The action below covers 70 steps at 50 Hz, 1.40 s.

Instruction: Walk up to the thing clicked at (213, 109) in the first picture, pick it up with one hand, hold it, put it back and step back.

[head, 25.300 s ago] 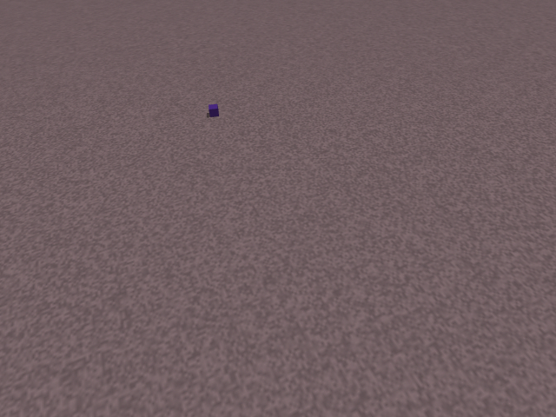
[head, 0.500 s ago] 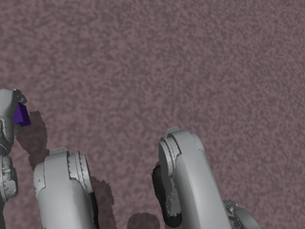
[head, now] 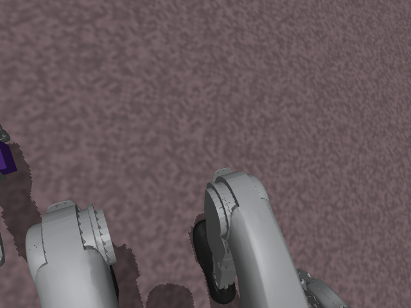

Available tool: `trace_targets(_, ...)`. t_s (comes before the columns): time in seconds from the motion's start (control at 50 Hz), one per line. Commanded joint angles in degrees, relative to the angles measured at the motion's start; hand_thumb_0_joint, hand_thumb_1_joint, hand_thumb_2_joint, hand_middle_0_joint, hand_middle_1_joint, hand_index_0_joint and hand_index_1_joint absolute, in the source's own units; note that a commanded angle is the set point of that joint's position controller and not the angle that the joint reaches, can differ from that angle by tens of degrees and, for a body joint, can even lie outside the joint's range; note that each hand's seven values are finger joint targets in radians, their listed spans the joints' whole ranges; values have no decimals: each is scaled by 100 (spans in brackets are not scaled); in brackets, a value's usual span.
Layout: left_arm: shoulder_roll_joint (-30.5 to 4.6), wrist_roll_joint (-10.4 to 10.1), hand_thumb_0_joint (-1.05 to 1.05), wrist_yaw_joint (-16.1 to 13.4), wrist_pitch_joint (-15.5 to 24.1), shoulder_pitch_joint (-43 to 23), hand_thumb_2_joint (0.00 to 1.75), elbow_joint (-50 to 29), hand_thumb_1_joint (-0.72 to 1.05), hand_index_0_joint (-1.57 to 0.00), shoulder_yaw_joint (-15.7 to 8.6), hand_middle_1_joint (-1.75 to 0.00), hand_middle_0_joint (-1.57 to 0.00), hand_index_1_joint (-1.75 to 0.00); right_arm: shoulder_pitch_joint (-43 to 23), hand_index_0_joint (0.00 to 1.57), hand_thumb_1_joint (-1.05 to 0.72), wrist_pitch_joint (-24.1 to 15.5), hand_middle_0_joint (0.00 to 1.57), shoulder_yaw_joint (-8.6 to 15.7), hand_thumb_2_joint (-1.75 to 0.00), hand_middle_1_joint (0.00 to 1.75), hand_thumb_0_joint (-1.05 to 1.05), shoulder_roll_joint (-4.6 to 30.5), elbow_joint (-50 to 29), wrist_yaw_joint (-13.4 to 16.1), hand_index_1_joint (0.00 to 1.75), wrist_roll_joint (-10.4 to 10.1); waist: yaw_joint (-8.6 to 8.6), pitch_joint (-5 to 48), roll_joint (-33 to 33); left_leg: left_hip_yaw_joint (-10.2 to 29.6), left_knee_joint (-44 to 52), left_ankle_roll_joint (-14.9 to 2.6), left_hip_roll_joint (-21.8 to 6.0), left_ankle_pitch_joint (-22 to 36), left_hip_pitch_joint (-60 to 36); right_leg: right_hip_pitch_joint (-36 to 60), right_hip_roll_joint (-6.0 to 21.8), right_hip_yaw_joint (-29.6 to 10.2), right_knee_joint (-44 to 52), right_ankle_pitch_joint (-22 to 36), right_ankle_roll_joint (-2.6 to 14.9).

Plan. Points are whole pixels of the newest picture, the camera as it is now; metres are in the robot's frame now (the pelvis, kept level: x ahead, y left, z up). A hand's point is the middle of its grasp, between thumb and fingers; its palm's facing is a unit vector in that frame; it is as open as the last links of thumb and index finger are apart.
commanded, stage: rest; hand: left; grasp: from above
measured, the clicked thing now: out of the picture +0.41 +0.34 -0.26
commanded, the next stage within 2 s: open in 0.54 s
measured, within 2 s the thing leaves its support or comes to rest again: neither
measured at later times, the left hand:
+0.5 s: hand out of the picture +0.40 +0.33 -0.23, palm faces -0.43 -0.18 -0.88, open 8.6 cm
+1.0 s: hand out of the picture +0.40 +0.33 -0.24, palm faces -0.42 -0.16 -0.90, open 10.4 cm
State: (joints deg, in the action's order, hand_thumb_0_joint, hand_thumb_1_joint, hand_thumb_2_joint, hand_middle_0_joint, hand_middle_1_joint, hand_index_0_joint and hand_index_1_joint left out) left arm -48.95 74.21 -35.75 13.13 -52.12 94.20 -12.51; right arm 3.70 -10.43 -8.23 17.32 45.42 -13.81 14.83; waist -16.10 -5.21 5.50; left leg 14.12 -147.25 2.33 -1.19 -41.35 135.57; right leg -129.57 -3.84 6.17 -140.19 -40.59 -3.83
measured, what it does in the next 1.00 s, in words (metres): stands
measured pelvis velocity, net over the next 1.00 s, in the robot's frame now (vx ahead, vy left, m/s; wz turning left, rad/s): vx -0.01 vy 0.01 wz -0.04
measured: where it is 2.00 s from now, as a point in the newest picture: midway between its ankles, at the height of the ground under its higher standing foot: (165, 294)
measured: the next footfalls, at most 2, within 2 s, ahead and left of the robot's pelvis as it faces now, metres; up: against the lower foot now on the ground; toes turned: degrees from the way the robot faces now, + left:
none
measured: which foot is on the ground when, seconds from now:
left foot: down 0.00-1.00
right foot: down 0.00-1.00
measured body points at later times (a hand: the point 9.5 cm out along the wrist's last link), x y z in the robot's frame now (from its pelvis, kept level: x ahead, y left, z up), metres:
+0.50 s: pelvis +0.00 +0.00 +0.00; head +0.25 +0.11 +0.35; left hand +0.42 +0.34 -0.18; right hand +0.07 -0.26 -0.08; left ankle +0.06 +0.14 -0.26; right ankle +0.10 -0.13 -0.26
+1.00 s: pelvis -0.01 +0.01 +0.00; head +0.25 +0.13 +0.35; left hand +0.42 +0.34 -0.19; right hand +0.07 -0.25 -0.07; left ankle +0.06 +0.14 -0.26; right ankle +0.10 -0.12 -0.26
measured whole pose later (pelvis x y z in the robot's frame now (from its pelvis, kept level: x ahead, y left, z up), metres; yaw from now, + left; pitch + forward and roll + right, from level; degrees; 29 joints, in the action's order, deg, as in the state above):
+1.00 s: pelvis -0.01 +0.01 +0.00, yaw -2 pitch +26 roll -13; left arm -53.3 72.7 -40.2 12.9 -55.0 101.0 -8.5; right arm 2.3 -16.7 -13.4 19.0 44.0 -17.4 16.3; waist -18.0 -8.0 7.5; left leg 16.3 -148.0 1.5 -1.6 -41.0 134.3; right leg -127.3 -4.8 8.0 -138.6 -39.0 -4.3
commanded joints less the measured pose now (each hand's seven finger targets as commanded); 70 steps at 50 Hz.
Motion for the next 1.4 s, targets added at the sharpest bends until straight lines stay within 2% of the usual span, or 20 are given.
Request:
trace_targets(0.0, -1391, -141, 0, -368, -27, -1338, 55, -433, 82, -118, 40, -43, -117, -42, 1041, 20, -90, -80, 20, 387, -90, 30, 0, 1656, 45, -15, 30, 20, -90, 3858, -2609, -844, 1474, -261, -78, 1299, -3022, 1843, -147, 779, 1254, 1622, 483)
trace_targets(0.24, -1552, -251, 0, -481, -41, -1540, 54, -336, 74, -112, 41, -42, -112, -42, 1002, 20, -90, -242, 20, 255, -90, 30, 0, 1755, -36, -138, 30, 27, -244, 3646, -2430, -764, 1362, -297, -106, 1308, -2787, 1964, -166, 807, 1292, 1687, 460)
trace_targets(0.3, -1830, -206, 0, -496, -15, -1457, 53, -256, 77, -114, -168, -41, -113, -41, 1024, 20, -90, -285, 20, 263, -90, 30, 0, 1844, -66, -139, 30, 56, -233, 3701, -2450, -727, 1379, -285, -116, 1338, -2887, 1982, -180, 855, 1257, 1672, 463)
trace_targets(0.38, -1501, -203, 0, -476, 1, -1459, 56, -59, 75, -112, 173, -44, -112, -43, 908, 20, -90, -321, 20, 173, -90, 30, 0, 1765, -79, -167, 30, 92, -268, 3562, -2502, -713, 1422, -272, -123, 1128, -2799, 1966, -207, 867, 1306, 1506, 478)
trace_targets(0.48, -1897, -177, 0, -482, 25, -1382, 60, -14, 80, -117, -40, -43, -117, -44, 1043, 20, -90, -369, 20, 181, -90, 30, 0, 1928, -72, -170, 30, 119, -304, 3501, -2413, -683, 1335, -296, -140, 1313, -2790, 2072, -207, 868, 1315, 1692, 436)
trace_targets(0.5, -1607, -207, 0, -479, 50, -1523, 60, -37, 81, -118, 194, -42, -119, -42, 921, 20, -90, -414, 20, 136, -90, 30, 0, 1859, -113, -190, 30, 104, -334, 3436, -2452, -682, 1367, -269, -132, 1277, -2808, 1996, -199, 883, 1269, 1636, 455)
trace_targets(0.52, -1740, -241, 0, -518, 55, -1386, 60, 56, 80, -117, 41, -42, -118, -43, 924, 20, -90, -409, 20, 142, -90, 30, 0, 1911, -59, -182, 30, 118, -310, 3486, -2390, -639, 1398, -270, -154, 1292, -2837, 2064, -231, 927, 1316, 1654, 448)
trace_targets(0.6, -1528, -254, 0, -530, 91, -1436, 54, 198, 80, -116, 328, -42, -115, -41, 834, 20, -90, -463, 20, 72, -90, 30, 0, 1868, -123, -206, 30, 120, -337, 3251, -2477, -633, 1433, -265, -142, 1016, -2717, 1910, -229, 930, 1320, 1396, 466)
trace_targets(0.62, -1788, -259, 0, -581, 108, -1411, 54, 136, 78, -115, 137, -42, -114, -41, 835, 20, -90, -466, 20, 88, -90, 30, 0, 1970, -107, -194, 30, 151, -336, 3364, -2357, -594, 1471, -271, -161, 1038, -2744, 1999, -255, 965, 1356, 1416, 455)
trace_targets(0.64, -1671, -203, 0, -540, 90, -1610, 51, 117, 70, -107, 383, -43, -106, -43, 793, 20, -89, -497, 20, 54, -90, 30, 0, 1934, -166, -215, 30, 117, -388, 3204, -2407, -629, 1380, -287, -146, 927, -2653, 1853, -224, 929, 1329, 1336, 450)
trace_targets(0.72, -1779, -230, 0, -620, 92, -1451, 47, 110, 38, -75, 217, -43, -74, -42, 801, 20, -88, -517, 20, 54, -90, 30, 0, 2029, -136, -208, 30, 125, -335, 3347, -2446, -563, 1488, -245, -161, 1106, -2816, 1961, -245, 976, 1329, 1469, 457)
trace_targets(0.74, -1598, -206, 0, -591, 77, -1577, 41, 178, 30, -69, 424, -43, -67, -42, 819, 20, -89, -552, 20, 21, -90, 30, 0, 1956, -176, -241, 30, 123, -437, 3195, -2483, -563, 1425, -248, -160, 1070, -2811, 1860, -222, 979, 1276, 1474, 449)
trace_targets(0.82, -1705, -231, 0, -671, 72, -1583, 52, 109, 3, -57, 326, -49, -57, -49, 826, 20, -89, -568, 20, 6, -90, 30, 0, 2019, -199, -253, 30, 111, -403, 3264, -2406, -570, 1438, -274, -167, 1095, -2713, 2042, -259, 935, 1391, 1513, 444)
trace_targets(0.94, -1675, -244, 0, -684, -10, -1663, 60, 126, -6, -49, 464, -57, -49, -57, 788, 20, -89, -648, 20, -6, -90, 30, 0, 2015, -89, -289, 30, 124, -420, 3211, -2556, -495, 1519, -225, -181, 957, -2850, 1856, -225, 986, 1325, 1380, 458)
trace_targets(1.0, -1973, -219, 0, -673, -79, -1497, 64, 192, -12, -45, 158, -61, -45, -61, 875, 20, -89, -666, 20, 33, -90, 30, 0, 2086, -112, -328, 30, 131, -386, 3294, -2673, -503, 1465, -209, -198, 1231, -3011, 1940, -228, 989, 1267, 1625, 452)
trace_targets(1.06, -1720, -261, 0, -606, -105, -1655, 66, 130, -14, -42, 354, -65, -42, -65, 793, 20, -89, -730, 20, -10, -90, 30, 0, 2048, -158, -374, 30, 147, -483, 3169, -2782, -504, 1485, -195, -183, 1223, -3012, 1867, -199, 1010, 1251, 1615, 451)
trace_targets(1.08, -1927, -312, 0, -616, -106, -1476, 68, 126, -17, -39, 131, -66, -40, -67, 845, 20, -89, -706, 20, 30, -90, 30, 0, 2106, -104, -349, 30, 142, -388, 3279, -2708, -503, 1518, -211, -195, 1215, -2980, 2013, -242, 998, 1350, 1604, 452)
trace_targets(1.16, -1993, -366, 0, -501, -103, -1327, 73, 79, -21, -37, 13, -68, -38, -69, 955, 20, -89, -685, 20, 46, -90, 30, 0, 2074, -108, -358, 30, 131, -353, 3301, -2637, -528, 1504, -228, -174, 1279, -2885, 2090, -210, 980, 1364, 1609, 452)
trace_targets(1.24, -1802, -366, 0, -363, -40, -1409, 76, 53, -26, -31, 233, -74, -32, -75, 936, 20, -89, -675, 20, 57, -90, 30, 0, 2074, -174, -351, 30, 124, -444, 3317, -2624, -487, 1505, -230, -171, 1253, -2913, 2081, -208, 990, 1323, 1627, 459)
trace_targets(1.38, -1890, -380, 0, -336, 158, -1434, 80, -5, -30, -27, 213, -78, -27, -79, 1024, 20, -89, -603, 20, -28, -90, 30, 0, 2026, -120, -319, 30, 96, -460, 3256, -2534, -502, 1432, -249, -184, 1290, -2889, 2138, -213, 988, 1355, 1673, 441)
